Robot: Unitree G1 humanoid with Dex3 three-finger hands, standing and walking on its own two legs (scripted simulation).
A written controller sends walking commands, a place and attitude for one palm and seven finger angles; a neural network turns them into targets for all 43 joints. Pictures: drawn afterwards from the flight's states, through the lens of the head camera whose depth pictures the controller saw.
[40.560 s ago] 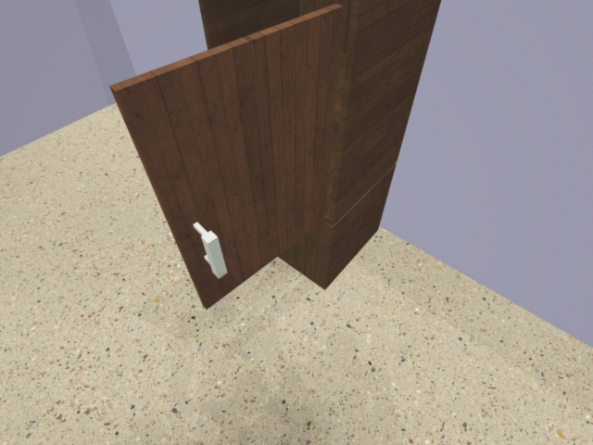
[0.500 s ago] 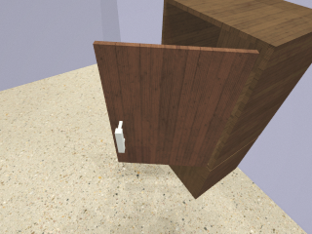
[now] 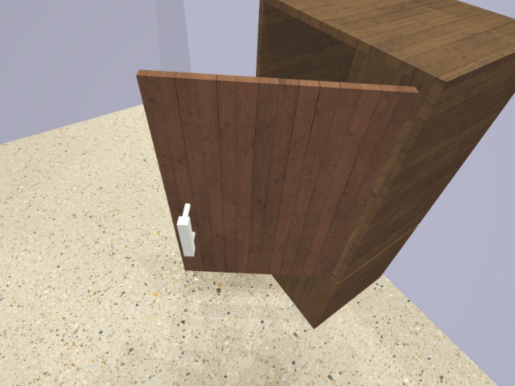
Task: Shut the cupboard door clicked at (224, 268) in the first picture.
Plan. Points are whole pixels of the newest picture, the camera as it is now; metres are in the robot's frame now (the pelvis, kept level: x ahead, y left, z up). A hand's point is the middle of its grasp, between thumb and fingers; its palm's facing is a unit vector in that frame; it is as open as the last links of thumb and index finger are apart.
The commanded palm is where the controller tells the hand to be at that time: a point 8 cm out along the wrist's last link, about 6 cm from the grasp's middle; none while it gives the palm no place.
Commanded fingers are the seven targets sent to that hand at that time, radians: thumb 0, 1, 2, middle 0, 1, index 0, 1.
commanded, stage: look again from close up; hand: left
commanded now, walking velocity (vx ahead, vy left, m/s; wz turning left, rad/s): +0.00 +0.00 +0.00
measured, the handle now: (188, 230) +0.45 +0.18 -0.11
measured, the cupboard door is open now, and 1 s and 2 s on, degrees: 53 53 53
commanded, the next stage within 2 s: raise the hand and make a fist in 0.18 s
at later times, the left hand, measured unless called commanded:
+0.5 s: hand (155, 336) +0.20 +0.17 -0.02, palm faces +0.24 -0.96 -0.12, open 7.0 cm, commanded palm +0.10 +0.21 -0.07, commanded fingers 0.00 0.90 0.90 -0.40 -0.52 -0.40 -0.52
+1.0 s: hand (180, 359) +0.18 +0.13 -0.08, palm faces -0.08 -1.00 -0.02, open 4.7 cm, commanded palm +0.13 +0.20 -0.07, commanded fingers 0.00 0.90 0.90 -0.86 -1.02 -0.86 -1.02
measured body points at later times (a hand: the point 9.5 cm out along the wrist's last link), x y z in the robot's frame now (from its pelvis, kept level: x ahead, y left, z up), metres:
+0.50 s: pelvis -0.01 -0.02 -0.02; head -0.02 -0.04 +0.43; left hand +0.18 +0.22 -0.01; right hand +0.10 -0.28 -0.13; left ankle +0.01 +0.06 -0.74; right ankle +0.02 -0.14 -0.74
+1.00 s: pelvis -0.03 -0.06 -0.13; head +0.07 -0.06 +0.31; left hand +0.18 +0.19 -0.07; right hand +0.22 -0.25 -0.22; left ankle +0.01 +0.06 -0.74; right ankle +0.02 -0.14 -0.74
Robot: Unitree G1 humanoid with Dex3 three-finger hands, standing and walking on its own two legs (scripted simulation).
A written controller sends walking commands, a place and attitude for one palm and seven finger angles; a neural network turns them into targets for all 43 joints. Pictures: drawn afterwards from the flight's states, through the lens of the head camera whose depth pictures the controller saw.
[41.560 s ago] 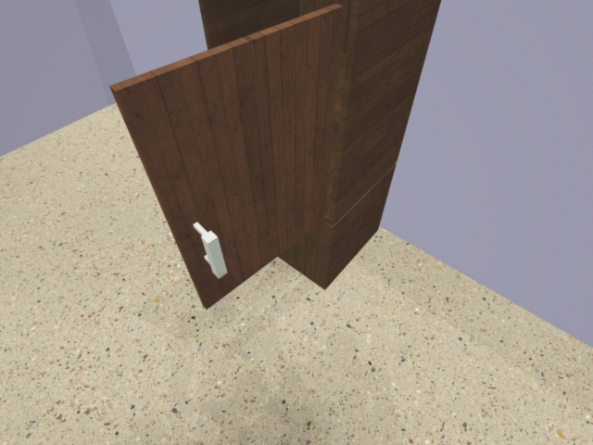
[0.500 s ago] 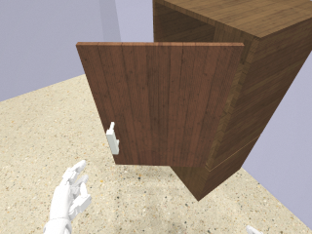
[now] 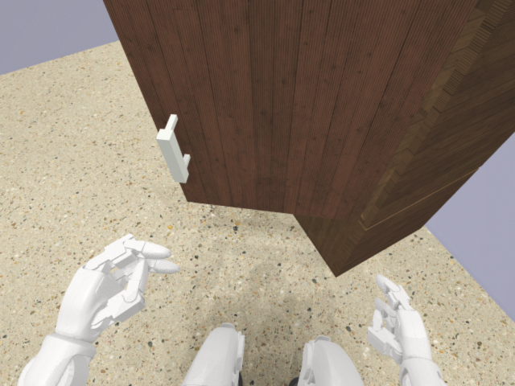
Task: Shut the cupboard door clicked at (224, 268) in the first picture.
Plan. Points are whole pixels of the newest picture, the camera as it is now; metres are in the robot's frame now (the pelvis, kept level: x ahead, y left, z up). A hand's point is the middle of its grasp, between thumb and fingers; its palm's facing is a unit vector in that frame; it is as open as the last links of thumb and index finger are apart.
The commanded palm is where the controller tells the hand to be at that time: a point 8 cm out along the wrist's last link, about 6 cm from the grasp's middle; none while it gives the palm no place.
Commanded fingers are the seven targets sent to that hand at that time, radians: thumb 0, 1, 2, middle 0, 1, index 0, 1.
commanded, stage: raise the hand and make a fist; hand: left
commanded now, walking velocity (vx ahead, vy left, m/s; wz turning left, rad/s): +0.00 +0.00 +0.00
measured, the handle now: (177, 149) +0.49 +0.21 +0.03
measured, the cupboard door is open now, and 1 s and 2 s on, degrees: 53 53 53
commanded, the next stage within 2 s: bring the fist close to the handle in 1.20 s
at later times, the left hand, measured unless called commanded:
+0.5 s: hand (104, 292) +0.22 +0.22 +0.06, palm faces -0.04 -1.00 -0.02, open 3.1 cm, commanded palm +0.20 +0.27 +0.06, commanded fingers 0.00 0.90 0.90 -1.30 -1.50 -1.30 -1.50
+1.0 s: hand (119, 282) +0.24 +0.22 +0.05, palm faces -0.07 -1.00 -0.01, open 3.1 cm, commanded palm +0.22 +0.27 +0.06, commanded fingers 0.00 0.90 0.90 -1.30 -1.50 -1.30 -1.50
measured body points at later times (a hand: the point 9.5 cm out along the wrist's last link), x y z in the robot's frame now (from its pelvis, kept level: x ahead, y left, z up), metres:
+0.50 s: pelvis +0.00 +0.04 +0.01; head +0.09 +0.06 +0.45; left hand +0.22 +0.28 +0.07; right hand +0.21 -0.20 -0.05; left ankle +0.04 +0.12 -0.61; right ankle +0.04 -0.08 -0.61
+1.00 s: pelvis +0.02 +0.04 +0.01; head +0.11 +0.05 +0.45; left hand +0.24 +0.27 +0.05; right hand +0.20 -0.20 -0.06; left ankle +0.04 +0.12 -0.61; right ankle +0.04 -0.08 -0.61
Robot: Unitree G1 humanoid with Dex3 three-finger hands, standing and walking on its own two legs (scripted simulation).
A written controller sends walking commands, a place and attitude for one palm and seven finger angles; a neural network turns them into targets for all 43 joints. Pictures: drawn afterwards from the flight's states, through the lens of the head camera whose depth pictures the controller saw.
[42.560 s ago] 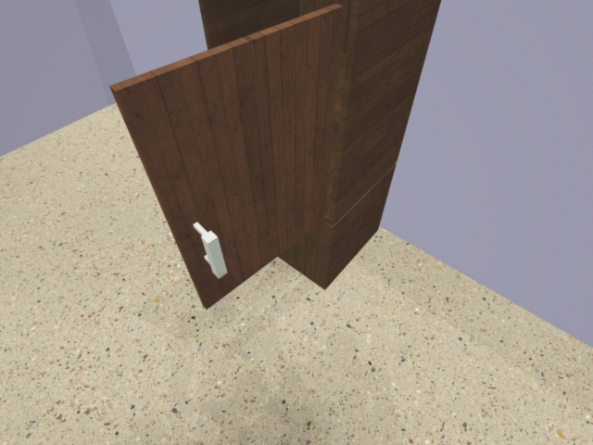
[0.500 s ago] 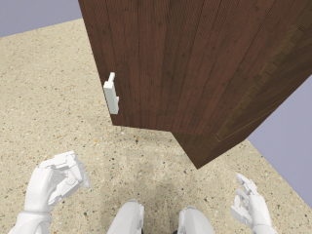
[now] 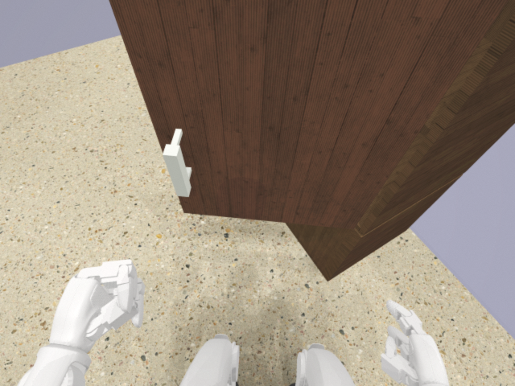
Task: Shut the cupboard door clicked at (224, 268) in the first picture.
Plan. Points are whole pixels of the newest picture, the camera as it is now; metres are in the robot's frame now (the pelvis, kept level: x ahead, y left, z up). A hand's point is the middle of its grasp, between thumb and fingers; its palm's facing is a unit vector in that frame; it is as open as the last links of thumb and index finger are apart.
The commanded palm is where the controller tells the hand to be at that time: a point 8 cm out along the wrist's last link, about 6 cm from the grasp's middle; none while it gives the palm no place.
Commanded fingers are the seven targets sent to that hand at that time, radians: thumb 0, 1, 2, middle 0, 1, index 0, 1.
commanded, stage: raise the hand and make a fist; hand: left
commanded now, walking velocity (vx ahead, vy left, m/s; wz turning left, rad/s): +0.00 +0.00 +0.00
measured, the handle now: (180, 163) +0.47 +0.18 +0.01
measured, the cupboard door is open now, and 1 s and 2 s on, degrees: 53 53 53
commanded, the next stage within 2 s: bring the fist close to the handle in 0.20 s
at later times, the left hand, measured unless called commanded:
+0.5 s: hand (146, 291) +0.24 +0.17 +0.04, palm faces +0.00 -1.00 -0.06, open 3.1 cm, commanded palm +0.23 +0.22 +0.04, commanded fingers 0.00 0.90 0.90 -1.30 -1.50 -1.30 -1.50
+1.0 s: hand (170, 241) +0.32 +0.17 +0.01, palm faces -0.04 -1.00 -0.02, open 3.1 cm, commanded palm +0.31 +0.21 +0.02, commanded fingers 0.00 0.90 0.90 -1.30 -1.50 -1.30 -1.50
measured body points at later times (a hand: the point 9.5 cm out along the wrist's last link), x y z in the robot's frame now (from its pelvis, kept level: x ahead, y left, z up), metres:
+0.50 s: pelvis -0.01 -0.02 -0.01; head +0.08 -0.02 +0.43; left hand +0.23 +0.23 +0.05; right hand +0.19 -0.26 -0.09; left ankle +0.02 +0.08 -0.62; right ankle +0.02 -0.12 -0.62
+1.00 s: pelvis -0.01 -0.01 -0.01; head +0.10 +0.00 +0.43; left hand +0.32 +0.22 +0.02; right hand +0.14 -0.27 -0.11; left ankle +0.02 +0.08 -0.62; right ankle +0.02 -0.12 -0.62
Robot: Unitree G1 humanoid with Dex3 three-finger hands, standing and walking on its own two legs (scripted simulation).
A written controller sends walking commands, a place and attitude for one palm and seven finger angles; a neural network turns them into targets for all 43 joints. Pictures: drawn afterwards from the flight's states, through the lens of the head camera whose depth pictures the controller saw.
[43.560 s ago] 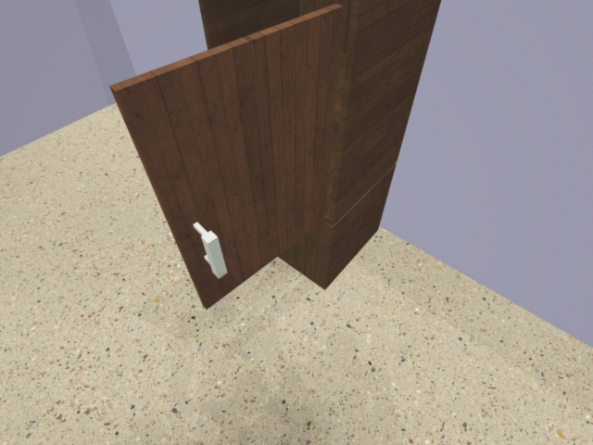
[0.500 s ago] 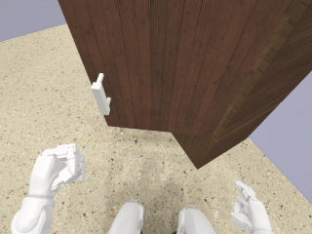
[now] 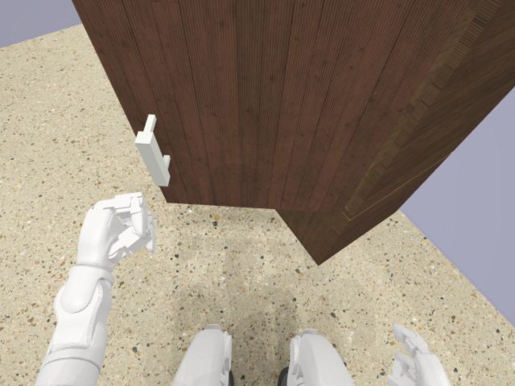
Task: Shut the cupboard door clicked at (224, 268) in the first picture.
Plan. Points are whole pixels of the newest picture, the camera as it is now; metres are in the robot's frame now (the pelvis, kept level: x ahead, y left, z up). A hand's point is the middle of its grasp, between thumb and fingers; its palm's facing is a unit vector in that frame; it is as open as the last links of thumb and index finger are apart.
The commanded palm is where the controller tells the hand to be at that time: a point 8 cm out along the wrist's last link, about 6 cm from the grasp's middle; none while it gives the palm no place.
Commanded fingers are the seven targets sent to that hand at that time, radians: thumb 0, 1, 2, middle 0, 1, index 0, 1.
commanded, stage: bring the fist close to the handle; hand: left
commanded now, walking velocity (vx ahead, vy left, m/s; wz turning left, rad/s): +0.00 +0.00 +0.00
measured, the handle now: (157, 151) +0.48 +0.20 +0.02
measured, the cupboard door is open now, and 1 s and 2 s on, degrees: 53 53 36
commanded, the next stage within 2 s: push the door shut along its arc in 0.70 s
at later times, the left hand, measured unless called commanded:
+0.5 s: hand (166, 196) +0.39 +0.17 +0.02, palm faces -0.02 -1.00 -0.04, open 3.1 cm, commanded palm +0.36 +0.21 +0.02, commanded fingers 0.00 0.90 0.90 -1.30 -1.50 -1.30 -1.50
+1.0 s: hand (165, 194) +0.40 +0.17 +0.02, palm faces -0.03 -1.00 -0.06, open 3.1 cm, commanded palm +0.38 +0.22 +0.02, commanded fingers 0.00 0.90 0.90 -1.30 -1.50 -1.30 -1.50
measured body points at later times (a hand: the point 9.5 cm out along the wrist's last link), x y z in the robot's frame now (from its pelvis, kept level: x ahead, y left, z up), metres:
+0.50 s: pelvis +0.00 +0.00 +0.00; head +0.12 +0.01 +0.43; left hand +0.39 +0.22 +0.03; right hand +0.11 -0.25 -0.12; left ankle +0.03 +0.10 -0.61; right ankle +0.03 -0.10 -0.61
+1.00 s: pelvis -0.01 -0.01 +0.00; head +0.11 +0.00 +0.43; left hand +0.39 +0.22 +0.03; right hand +0.12 -0.27 -0.12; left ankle +0.03 +0.10 -0.61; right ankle +0.03 -0.10 -0.61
